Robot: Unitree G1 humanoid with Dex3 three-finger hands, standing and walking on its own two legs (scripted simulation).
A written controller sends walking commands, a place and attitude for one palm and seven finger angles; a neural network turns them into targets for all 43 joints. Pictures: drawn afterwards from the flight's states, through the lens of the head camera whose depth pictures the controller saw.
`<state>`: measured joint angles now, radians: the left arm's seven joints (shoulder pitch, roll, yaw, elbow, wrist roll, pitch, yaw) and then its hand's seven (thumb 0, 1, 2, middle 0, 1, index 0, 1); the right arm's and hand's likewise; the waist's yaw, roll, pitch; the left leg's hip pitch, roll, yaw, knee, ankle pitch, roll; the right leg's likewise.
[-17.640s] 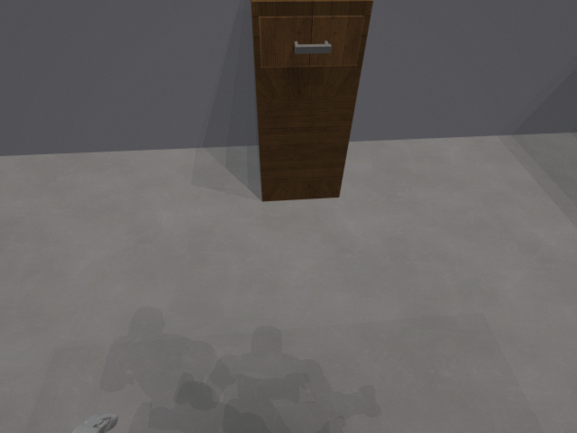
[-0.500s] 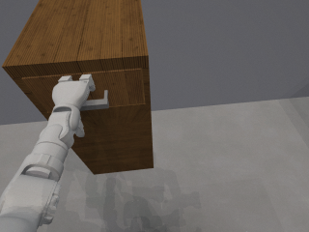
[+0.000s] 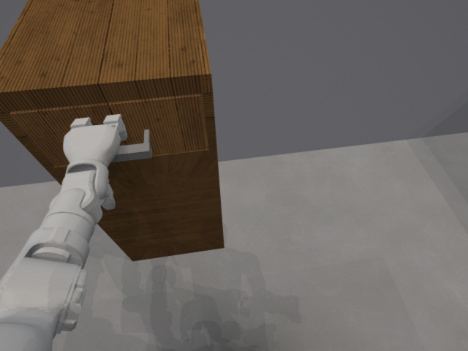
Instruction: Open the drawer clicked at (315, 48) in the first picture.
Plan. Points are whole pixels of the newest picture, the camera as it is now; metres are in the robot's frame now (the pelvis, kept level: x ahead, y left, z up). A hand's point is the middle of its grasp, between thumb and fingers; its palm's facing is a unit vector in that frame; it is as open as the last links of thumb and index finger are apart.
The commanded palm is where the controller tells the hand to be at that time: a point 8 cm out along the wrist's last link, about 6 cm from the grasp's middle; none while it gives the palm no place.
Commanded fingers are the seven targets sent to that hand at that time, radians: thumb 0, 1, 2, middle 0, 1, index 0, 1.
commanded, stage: lower the fingers behind the handle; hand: left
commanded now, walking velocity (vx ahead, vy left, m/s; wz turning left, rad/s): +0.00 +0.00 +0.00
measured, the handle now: (120, 145) +0.51 +0.23 +0.02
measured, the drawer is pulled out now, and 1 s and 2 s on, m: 0.00 0.00 0.00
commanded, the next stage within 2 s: lift the fingers back up to retry in 0.82 s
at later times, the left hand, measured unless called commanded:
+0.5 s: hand (105, 161) +0.46 +0.24 +0.03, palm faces -0.01 +0.04 -1.00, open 13.8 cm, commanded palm +0.44 +0.23 +0.06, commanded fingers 0.00 -0.50 0.30 -0.30 -1.20 -0.30 -1.20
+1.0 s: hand (105, 162) +0.46 +0.24 +0.03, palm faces -0.01 +0.01 -1.00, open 13.8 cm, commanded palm +0.43 +0.23 +0.07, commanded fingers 0.00 -0.50 0.30 -0.30 -1.20 -0.30 -1.20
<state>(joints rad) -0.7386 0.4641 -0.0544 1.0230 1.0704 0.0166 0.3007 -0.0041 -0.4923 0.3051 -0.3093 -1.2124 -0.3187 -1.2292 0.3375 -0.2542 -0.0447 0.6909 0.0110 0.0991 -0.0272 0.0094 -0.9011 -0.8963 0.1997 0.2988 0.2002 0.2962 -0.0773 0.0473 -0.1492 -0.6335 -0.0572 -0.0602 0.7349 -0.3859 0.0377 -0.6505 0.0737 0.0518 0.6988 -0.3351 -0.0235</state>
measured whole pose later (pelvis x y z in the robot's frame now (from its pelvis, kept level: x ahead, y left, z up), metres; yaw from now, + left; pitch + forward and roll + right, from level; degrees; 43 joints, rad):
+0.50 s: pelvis -0.02 +0.01 -0.01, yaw +0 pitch +19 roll -1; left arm -0.85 0.47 -0.09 1.11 1.09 0.06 0.37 0.00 -0.49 0.30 -0.29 -1.33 -0.32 -1.23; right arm 0.35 -0.25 -0.03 0.69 0.01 0.08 -0.02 0.01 -0.90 -0.90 0.20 0.30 0.20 0.30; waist -0.10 0.05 -0.16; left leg -0.76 -0.06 -0.06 0.83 -0.40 0.04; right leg -0.77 0.07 0.04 0.78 -0.34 -0.01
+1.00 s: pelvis -0.02 +0.00 -0.01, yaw +0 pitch +19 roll -1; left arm -0.83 0.48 -0.07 1.08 1.07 0.03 0.35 0.00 -0.49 0.30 -0.26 -1.33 -0.32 -1.20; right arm 0.36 -0.26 -0.03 0.69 0.01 0.07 -0.02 0.01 -0.90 -0.90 0.20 0.30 0.20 0.30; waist -0.09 0.05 -0.16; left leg -0.78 -0.06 -0.06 0.85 -0.40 0.04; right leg -0.79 0.08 0.04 0.80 -0.34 -0.02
